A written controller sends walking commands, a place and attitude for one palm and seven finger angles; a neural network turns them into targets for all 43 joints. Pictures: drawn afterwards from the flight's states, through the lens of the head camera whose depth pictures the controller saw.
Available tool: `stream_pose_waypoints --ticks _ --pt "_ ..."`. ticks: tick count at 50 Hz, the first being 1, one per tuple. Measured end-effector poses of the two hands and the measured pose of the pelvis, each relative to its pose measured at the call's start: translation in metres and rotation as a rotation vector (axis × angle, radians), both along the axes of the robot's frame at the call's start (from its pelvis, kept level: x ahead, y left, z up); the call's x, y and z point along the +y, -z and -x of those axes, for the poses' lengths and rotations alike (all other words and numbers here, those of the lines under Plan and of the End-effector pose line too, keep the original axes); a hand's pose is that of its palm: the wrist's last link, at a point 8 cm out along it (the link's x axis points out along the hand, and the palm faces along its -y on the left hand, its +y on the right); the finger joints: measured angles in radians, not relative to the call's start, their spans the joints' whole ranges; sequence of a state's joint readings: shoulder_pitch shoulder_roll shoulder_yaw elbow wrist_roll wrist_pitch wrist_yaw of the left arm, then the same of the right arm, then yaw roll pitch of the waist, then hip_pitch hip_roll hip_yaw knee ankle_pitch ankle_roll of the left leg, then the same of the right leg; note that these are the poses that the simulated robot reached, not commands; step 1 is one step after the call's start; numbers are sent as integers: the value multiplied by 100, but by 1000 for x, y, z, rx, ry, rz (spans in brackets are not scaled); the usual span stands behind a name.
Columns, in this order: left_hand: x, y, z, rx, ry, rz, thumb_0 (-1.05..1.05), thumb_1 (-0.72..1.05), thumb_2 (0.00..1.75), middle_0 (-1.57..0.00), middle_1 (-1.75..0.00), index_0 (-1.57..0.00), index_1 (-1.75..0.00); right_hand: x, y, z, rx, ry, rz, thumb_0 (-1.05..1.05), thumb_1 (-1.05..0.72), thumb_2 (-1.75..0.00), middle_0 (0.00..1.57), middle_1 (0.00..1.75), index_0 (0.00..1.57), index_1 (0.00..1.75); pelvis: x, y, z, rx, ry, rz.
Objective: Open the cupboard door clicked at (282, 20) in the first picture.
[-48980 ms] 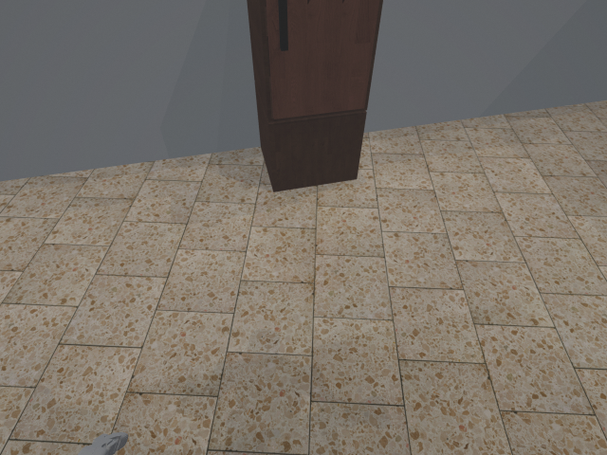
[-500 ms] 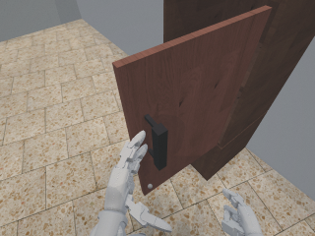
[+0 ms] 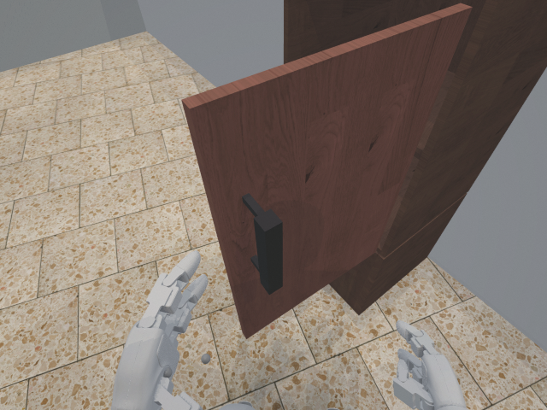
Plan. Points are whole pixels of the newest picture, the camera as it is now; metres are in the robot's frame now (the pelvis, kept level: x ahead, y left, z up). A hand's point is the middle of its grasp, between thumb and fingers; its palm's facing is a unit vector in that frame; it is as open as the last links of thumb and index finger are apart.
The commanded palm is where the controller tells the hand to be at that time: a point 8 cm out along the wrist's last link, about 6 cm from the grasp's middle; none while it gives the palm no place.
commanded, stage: slide the hand sideways off the handle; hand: left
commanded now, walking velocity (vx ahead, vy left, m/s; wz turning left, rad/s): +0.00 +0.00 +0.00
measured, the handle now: (261, 245) +0.32 +0.04 +0.10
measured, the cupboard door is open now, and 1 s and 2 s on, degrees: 87 87 87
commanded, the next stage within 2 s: draw the hand back to the body in 0.12 s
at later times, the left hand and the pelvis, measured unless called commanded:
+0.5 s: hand (161, 351) +0.17 +0.13 +0.12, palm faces -0.04 -1.00 -0.07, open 16.3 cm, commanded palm +0.14 +0.19 +0.13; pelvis +0.00 -0.01 +0.01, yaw +0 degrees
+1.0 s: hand (66, 314) +0.19 +0.22 +0.17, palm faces +0.22 -0.92 -0.32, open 14.1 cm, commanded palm +0.14 +0.27 +0.19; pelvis +0.01 +0.02 +0.04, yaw +0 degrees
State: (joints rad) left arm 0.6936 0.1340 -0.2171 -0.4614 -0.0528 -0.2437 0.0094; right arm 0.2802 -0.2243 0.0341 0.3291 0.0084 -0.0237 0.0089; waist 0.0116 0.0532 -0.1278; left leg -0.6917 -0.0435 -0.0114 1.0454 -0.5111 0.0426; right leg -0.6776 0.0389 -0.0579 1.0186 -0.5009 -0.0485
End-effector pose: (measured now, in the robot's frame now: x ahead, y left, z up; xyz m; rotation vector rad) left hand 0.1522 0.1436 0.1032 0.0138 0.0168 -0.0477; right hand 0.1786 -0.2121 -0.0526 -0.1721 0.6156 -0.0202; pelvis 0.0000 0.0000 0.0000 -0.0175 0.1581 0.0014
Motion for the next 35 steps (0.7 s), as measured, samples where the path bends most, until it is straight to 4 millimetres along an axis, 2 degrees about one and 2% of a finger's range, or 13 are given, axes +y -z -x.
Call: stream_pose_waypoints --ticks 8,15,25,35 --pt "5 3 8 8 24 -10 -1 -50 30 -15 -30 -15 -30 -13 4 8 -6 31 11 1 -90 -90 20 30 20 30 -7 3 6 7 -2 0" --pt "9 2 6 -8 30 -13 -1 -50 30 -15 -30 -15 -30 -20 5 14 -11 54 19 1 -90 -90 20 30 20 30 -10 4 9 8 0 1" --pt "41 -25 2 -40 -2 -58 -1 -50 30 -15 -30 -15 -30 -17 -5 14 -24 81 7 1 -90 -90 20 30 20 30 -8 -8 3 -26 -1 7" --pt "70 -41 3 -38 1 -60 -1 -49 30 -15 -30 -15 -30 -5 -26 -1 -82 65 31 1 -90 -90 20 30 20 30 4 -20 -2 -64 -9 22"
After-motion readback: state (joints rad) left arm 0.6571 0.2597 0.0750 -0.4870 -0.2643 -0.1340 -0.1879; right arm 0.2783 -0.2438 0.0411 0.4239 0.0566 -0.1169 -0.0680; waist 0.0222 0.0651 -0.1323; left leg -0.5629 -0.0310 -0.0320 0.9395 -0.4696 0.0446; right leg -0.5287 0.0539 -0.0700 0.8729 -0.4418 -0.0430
